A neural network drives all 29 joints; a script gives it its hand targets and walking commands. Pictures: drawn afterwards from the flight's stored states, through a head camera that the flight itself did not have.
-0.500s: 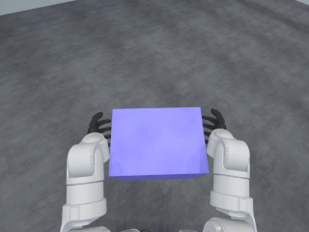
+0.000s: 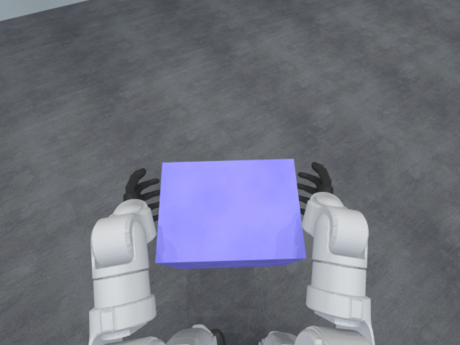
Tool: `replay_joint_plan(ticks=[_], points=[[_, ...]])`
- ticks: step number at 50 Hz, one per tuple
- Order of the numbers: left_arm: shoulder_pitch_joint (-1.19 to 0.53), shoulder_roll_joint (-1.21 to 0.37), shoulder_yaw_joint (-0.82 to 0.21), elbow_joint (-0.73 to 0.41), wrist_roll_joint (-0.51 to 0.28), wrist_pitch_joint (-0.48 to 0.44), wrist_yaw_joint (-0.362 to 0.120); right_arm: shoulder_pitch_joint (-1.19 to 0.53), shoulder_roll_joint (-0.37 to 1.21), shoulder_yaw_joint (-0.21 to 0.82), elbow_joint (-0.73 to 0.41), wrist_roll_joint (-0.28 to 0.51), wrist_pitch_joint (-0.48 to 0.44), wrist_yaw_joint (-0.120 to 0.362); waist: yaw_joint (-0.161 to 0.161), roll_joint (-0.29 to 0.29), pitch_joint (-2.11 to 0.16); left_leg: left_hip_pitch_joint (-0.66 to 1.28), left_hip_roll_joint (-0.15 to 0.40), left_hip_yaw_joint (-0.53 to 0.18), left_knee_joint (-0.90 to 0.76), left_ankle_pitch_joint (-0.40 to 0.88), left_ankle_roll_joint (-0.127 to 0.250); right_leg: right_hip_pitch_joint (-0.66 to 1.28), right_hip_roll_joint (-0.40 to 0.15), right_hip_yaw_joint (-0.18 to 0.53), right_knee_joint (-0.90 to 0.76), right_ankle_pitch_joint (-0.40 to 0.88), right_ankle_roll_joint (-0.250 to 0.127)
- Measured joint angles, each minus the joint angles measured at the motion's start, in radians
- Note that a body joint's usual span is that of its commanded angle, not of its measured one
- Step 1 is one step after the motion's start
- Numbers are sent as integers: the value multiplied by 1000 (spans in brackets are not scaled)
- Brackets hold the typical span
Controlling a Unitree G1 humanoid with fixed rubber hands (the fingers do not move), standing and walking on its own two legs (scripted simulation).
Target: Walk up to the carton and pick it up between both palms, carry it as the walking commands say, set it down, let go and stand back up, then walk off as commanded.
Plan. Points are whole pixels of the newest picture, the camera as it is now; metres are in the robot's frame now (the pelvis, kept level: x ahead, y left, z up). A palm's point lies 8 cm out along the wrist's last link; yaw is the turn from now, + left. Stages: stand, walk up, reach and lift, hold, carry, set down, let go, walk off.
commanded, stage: carry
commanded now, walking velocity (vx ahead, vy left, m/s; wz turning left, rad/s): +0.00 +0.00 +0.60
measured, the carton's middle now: (229, 220) +0.33 +0.00 -0.04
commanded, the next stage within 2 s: none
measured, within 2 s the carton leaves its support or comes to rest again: neither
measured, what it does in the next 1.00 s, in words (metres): steps to the left, turning left: right foot, then left foot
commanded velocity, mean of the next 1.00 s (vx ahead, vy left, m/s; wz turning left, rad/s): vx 0.00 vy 0.00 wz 0.60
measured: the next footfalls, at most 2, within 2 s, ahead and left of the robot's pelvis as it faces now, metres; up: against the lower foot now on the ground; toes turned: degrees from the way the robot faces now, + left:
right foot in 0.04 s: +0.01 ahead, -0.12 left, +0.00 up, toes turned -4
left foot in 0.30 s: +0.04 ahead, +0.16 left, +0.00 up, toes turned +17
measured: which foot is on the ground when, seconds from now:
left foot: down 0.00-0.08, up 0.10-0.28, down 0.30-0.54, up 0.56-0.80, down 0.82-1.00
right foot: up 0.00-0.02, down 0.04-0.30, up 0.32-0.50, down 0.52-0.82, up 0.84-1.00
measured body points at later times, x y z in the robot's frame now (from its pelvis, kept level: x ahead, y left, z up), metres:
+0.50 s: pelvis -0.01 +0.06 -0.01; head +0.04 +0.06 +0.44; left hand +0.24 +0.30 +0.05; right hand +0.34 +0.00 +0.05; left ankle +0.00 +0.15 -0.72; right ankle +0.01 -0.05 -0.71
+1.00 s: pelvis -0.04 +0.13 -0.01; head +0.00 +0.17 +0.44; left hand +0.13 +0.44 +0.04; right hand +0.31 +0.19 +0.06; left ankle -0.06 +0.20 -0.72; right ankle -0.01 +0.01 -0.67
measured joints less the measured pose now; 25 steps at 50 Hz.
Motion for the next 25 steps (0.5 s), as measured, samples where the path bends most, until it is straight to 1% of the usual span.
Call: replay_joint_plan(ticks=[2,3,4,5,6,7,8,10,12,13,14,15,16,17,18,19,20,22,24,25], points=[[0,0,-7,0,0,-15,-8,0,0,0,-20,0,0,-5,1,6,-5,-1,-10,1,-34,24,0,75,7,0,-166,0,0],[0,0,-11,0,0,-22,-11,-1,-2,0,-28,0,0,-6,0,17,-4,1,-14,-2,-48,35,-16,96,7,-3,-230,71,-10],[0,-1,-18,0,0,-25,-11,0,-6,0,-34,0,2,-5,-1,24,-2,1,-17,-2,-50,35,-78,104,-3,-10,-254,140,-25],[0,-1,-25,-2,0,-25,-8,0,-11,0,-37,0,4,0,0,17,-2,-4,-25,-2,-3,-45,-114,106,-21,-13,-247,154,-37],[0,-1,-31,-5,0,-25,-5,0,-15,0,-41,0,5,3,0,2,-2,-17,-29,-2,91,-135,-120,108,-45,-15,-231,143,-44],[0,-1,-36,-8,0,-25,-4,0,-17,0,-46,0,7,4,0,-12,-2,-23,-24,-3,175,-175,-121,115,-70,-21,-219,126,-45],[0,-1,-40,-11,0,-22,-4,0,-19,0,-52,0,11,5,0,-21,-8,-23,-12,-4,229,-182,-121,122,-93,-31,-215,111,-45],[0,-2,-43,-15,0,-21,-6,0,-23,0,-58,0,14,12,-1,-29,-30,-24,15,-4,251,-183,-121,123,-137,-61,-209,96,-37],[0,-2,-44,-26,0,-16,-6,0,-27,0,-60,0,14,25,-1,-28,-39,-14,26,-4,208,-183,-121,123,-181,-97,-189,84,-21],[0,-2,-44,-31,1,-12,-6,0,-28,0,-60,0,14,30,-1,-25,-40,-1,26,-4,162,-162,-121,123,-202,-116,-167,75,-14],[0,-2,-44,-34,2,-8,-6,0,-29,0,-60,0,15,33,-2,-20,-40,18,27,-5,102,-107,-121,119,-220,-134,-133,64,-8],[0,-2,-40,-38,3,-4,-6,-1,-28,3,-60,0,17,33,-2,-8,-43,38,34,-6,50,-27,-118,101,-231,-142,-74,54,-4],[0,0,-34,-38,3,-3,-6,-1,-26,10,-56,0,15,30,-2,-2,-45,42,30,-8,46,-44,-99,68,-234,-123,6,41,-2],[3,5,-25,-38,3,-3,-9,0,-17,15,-42,0,6,25,-3,-9,-32,42,20,-9,64,-75,-77,36,-222,-77,95,-25,-2],[13,8,-11,-38,3,0,-11,-1,-4,15,-24,0,-1,17,-2,-15,-24,42,14,-10,72,-92,-62,1,-199,-36,174,-92,-2],[23,8,-2,-38,3,5,-11,-1,3,18,-6,0,-2,11,-2,-17,-18,41,13,-12,71,-96,-52,-28,-173,-15,228,-129,-2],[30,9,0,-39,3,10,-11,-1,3,21,5,0,0,9,-1,-18,-11,41,13,-15,70,-95,-47,-47,-152,-11,252,-140,-2],[32,9,0,-39,3,13,-11,-1,1,24,7,0,2,7,-1,-23,7,40,12,-19,69,-88,-45,-59,-111,-10,225,-110,-2],[31,10,0,-40,1,13,-11,-1,1,25,6,0,2,5,0,-27,14,40,11,-19,69,-85,-45,-40,-74,-9,122,-61,-2],[32,10,-1,-40,0,12,-11,-1,1,25,4,0,2,5,0,-27,13,39,9,-18,69,-85,-45,-16,-58,-9,42,-23,-2]])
